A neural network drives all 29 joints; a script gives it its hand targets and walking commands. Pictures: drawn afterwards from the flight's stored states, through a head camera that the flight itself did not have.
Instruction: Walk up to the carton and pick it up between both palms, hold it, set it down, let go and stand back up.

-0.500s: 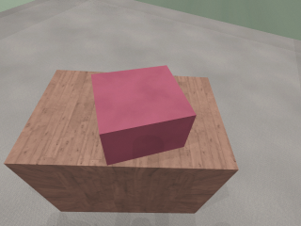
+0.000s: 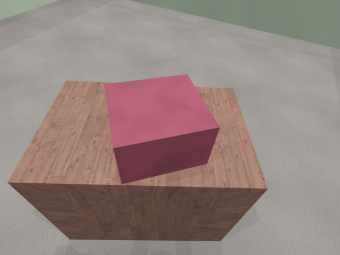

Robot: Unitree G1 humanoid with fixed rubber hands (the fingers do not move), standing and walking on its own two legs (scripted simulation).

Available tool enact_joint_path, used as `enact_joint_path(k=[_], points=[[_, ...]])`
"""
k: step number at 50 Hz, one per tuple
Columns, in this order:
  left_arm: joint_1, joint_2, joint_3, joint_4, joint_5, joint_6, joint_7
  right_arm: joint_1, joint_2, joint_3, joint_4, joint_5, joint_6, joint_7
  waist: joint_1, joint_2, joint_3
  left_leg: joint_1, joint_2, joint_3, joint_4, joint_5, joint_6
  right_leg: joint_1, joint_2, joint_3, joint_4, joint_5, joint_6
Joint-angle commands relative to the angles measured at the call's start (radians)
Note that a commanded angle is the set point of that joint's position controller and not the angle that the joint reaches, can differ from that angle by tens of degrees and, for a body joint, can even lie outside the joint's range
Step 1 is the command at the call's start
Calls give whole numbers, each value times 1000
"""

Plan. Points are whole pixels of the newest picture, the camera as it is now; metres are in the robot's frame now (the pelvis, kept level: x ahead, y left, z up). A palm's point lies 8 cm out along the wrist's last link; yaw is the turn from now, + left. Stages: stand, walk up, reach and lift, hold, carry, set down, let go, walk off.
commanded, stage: stand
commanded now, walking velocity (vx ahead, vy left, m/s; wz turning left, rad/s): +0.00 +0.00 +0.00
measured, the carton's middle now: (156, 125) +0.51 +0.07 -0.04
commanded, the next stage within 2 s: none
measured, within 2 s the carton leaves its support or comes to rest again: neither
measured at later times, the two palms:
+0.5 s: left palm out of the picture +0.05 +0.29 -0.12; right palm out of the picture +0.06 -0.24 -0.13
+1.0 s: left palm out of the picture +0.05 +0.29 -0.12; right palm out of the picture +0.05 -0.24 -0.13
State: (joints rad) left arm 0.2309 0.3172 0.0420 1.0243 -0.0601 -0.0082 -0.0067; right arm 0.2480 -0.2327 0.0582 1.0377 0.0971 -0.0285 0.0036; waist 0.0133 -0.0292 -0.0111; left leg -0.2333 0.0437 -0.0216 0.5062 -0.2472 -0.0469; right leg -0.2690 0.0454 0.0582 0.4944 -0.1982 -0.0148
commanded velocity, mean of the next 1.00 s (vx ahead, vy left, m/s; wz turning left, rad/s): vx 0.00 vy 0.00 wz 0.00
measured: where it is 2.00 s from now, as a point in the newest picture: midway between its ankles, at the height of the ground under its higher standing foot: outside the picture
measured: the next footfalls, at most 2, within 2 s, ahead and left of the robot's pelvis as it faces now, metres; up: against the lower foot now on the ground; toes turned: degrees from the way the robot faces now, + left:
none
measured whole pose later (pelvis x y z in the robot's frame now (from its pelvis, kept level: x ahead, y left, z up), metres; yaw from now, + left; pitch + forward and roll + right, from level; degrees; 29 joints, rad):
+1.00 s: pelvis +0.00 +0.00 +0.00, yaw +0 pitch -1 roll +0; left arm 0.20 0.32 0.04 1.04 -0.06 -0.01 -0.01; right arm 0.20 -0.24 0.06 1.07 0.10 -0.02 0.00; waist 0.01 -0.01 0.03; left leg -0.23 0.04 -0.02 0.51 -0.25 -0.05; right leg -0.27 0.05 0.06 0.49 -0.20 -0.01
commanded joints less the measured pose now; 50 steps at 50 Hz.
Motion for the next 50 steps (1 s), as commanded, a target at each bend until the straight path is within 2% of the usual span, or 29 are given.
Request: enact_joint_path(k=[1, 2, 3, 5, 6, 10, 11, 15, 16, 17, 19, 20, 22, 23, 24, 25, 26, 29, 33, 37, 39, 41, 42, 44, 46, 47, 48, 49, 50], points=[[-35, 252, 45, -26, 104, -51, 11, -27, -306, -106, -75, -139, -14, -16, 1, 65, 75, 10, 32, -55, -104, -29, 97, 13, -147, 180, -227, -137, -31], [-49, 258, 43, -25, 105, -51, 11, -35, -283, -106, -69, -136, -13, -15, -3, 57, 67, -3, 34, -67, -114, -27, 98, 23, -146, 174, -220, -145, -29], [-30, 257, 46, -28, 102, -53, 11, -40, -306, -110, -70, -146, -12, -12, 7, 83, 92, -6, 27, -54, -105, -27, 97, 14, -148, 178, -228, -134, -25], [-20, 263, 44, -20, 99, -52, 9, -28, -301, -109, -61, -129, -11, -15, -11, 79, 47, 13, 36, -60, -110, -5, 99, 26, -146, 175, -220, -131, -27], [-32, 243, 37, -20, 104, -55, 7, -46, -296, -107, -64, -136, -18, -13, -6, 61, 65, 9, 41, -67, -110, -30, 98, 17, -140, 161, -213, -100, -23], [-50, 241, 38, -24, 104, -50, 10, -59, -300, -108, -67, -139, -16, -15, -18, 93, 69, -1, 40, -65, -116, -12, 92, 15, -137, 152, -197, -77, -25], [-28, 250, 38, -21, 98, -49, 11, -69, -313, -110, -65, -135, -14, -14, -6, 99, 47, 14, 51, -73, -115, -23, 90, 24, -139, 154, -200, -72, -26], [-41, 254, 43, -21, 107, -49, 12, -48, -289, -107, -63, -133, -10, -16, -16, 55, 80, 12, 35, -53, -107, -28, 93, 1, -145, 172, -229, -153, -21], [-38, 259, 46, -15, 107, -49, 13, -58, -301, -108, -59, -135, -9, -14, -4, 91, 79, 8, 35, -54, -102, -25, 95, 3, -150, 186, -233, -146, -30], [-50, 257, 38, -17, 107, -47, 14, -51, -294, -106, -66, -131, -8, -15, -22, 54, 76, 12, 33, -54, -98, -38, 98, 1, -156, 190, -235, -137, -29], [-59, 244, 40, -15, 105, -53, 12, -69, -294, -106, -58, -131, -9, -15, -18, 87, 70, 13, 44, -68, -107, -23, 101, 10, -152, 173, -221, -114, -24], [-55, 253, 38, -20, 104, -54, 11, -57, -290, -103, -59, -131, -9, -15, -22, 67, 51, 17, 38, -62, -104, -21, 92, 17, -154, 178, -217, -128, -26], [-57, 257, 41, -20, 101, -55, 10, -77, -295, -105, -57, -135, -8, -16, -16, 87, 54, 9, 38, -65, -109, -26, 99, 28, -142, 169, -215, -112, -24], [-50, 261, 41, -17, 103, -51, 9, -65, -302, -108, -51, -138, -9, -17, 0, 61, 71, -7, 34, -60, -113, -17, 97, 32, -147, 171, -221, -109, -22], [-39, 258, 43, -15, 104, -50, 10, -67, -308, -113, -57, -133, -9, -17, -7, 78, 92, -5, 34, -60, -112, -14, 97, 14, -148, 177, -225, -111, -29], [-55, 251, 43, -6, 107, -51, 7, -71, -311, -108, -48, -135, -12, -17, -11, 47, 85, 9, 37, -57, -113, -31, 92, 5, -141, 172, -221, -110, -24], [-37, 251, 43, -13, 104, -52, 10, -47, -309, -115, -57, -130, -12, -15, -16, 76, 63, 21, 32, -56, -101, -40, 93, 26, -145, 180, -234, -134, -26], [-48, 262, 40, -6, 105, -54, 8, -48, -306, -115, -45, -130, -3, -17, -11, 41, 73, 17, 29, -54, -101, -37, 94, 15, -144, 181, -248, -163, -23], [-64, 262, 47, -22, 101, -54, 11, -73, -301, -109, -45, -135, -7, -13, -16, 89, 101, -4, 40, -64, -119, -41, 97, -5, -140, 172, -214, -115, -25], [-52, 255, 40, -8, 101, -53, 13, -63, -301, -109, -39, -132, -1, -19, -14, 48, 79, 12, 42, -58, -108, -27, 96, 6, -155, 185, -229, -147, -26], [-61, 265, 42, -14, 99, -48, 13, -69, -304, -115, -52, -132, -4, -13, -21, 88, 61, 22, 31, -50, -101, -38, 90, 14, -155, 186, -238, -170, -27], [-58, 255, 41, -9, 102, -48, 12, -53, -308, -107, -42, -131, -9, -11, -14, 45, 69, -1, 32, -64, -104, -36, 93, 39, -153, 182, -233, -138, -24], [-54, 273, 43, -10, 99, -51, 12, -69, -301, -114, -46, -132, -7, -11, -17, 89, 80, 4, 28, -55, -107, -40, 84, 23, -155, 189, -237, -166, -23], [-45, 254, 38, -8, 97, -51, 14, -58, -302, -114, -39, -130, -9, -12, -16, 51, 74, 4, 38, -62, -114, -26, 85, 34, -149, 175, -221, -125, -24], [-75, 259, 41, -14, 104, -49, 10, -75, -295, -113, -49, -133, -8, -14, -19, 63, 59, 16, 38, -54, -113, -11, 81, 35, -152, 171, -221, -114, -25], [-78, 258, 39, -17, 107, -51, 16, -84, -306, -115, -55, -127, -8, -17, -24, 94, 49, 17, 44, -65, -107, 5, 86, 35, -154, 175, -210, -71, -26], [-51, 243, 34, -2, 100, -54, 11, -72, -300, -112, -44, -130, -8, -16, -8, 81, 79, 11, 39, -64, -107, 14, 86, 29, -150, 162, -215, -84, -18], [-52, 246, 37, -1, 105, -52, 12, -78, -300, -114, -51, -133, -8, -16, -21, 77, 48, 39, 37, -49, -95, 0, 84, 34, -145, 168, -219, -72, -21], [-74, 236, 34, -6, 100, -52, 13, -73, -299, -111, -47, -132, -5, -18, -23, 30, 47, 21, 36, -58, -105, -7, 82, 44, -150, 163, -217, -105, -23]])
